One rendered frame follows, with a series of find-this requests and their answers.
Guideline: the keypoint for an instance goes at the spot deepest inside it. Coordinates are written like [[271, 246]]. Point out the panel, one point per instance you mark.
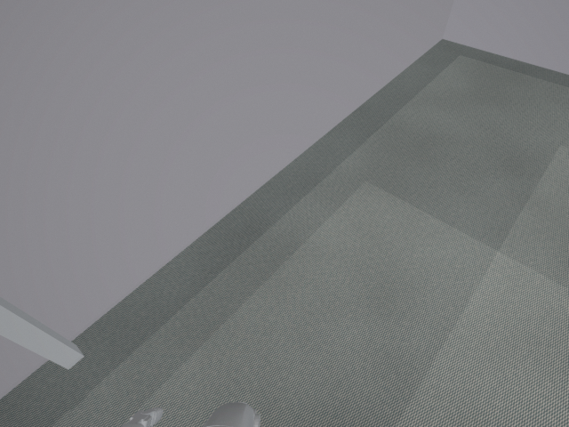
[[17, 326]]

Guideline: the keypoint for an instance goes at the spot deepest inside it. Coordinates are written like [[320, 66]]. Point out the left robot thigh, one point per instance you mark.
[[234, 414]]

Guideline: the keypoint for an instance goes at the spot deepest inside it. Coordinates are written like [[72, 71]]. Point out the robot left hand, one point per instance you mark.
[[145, 418]]

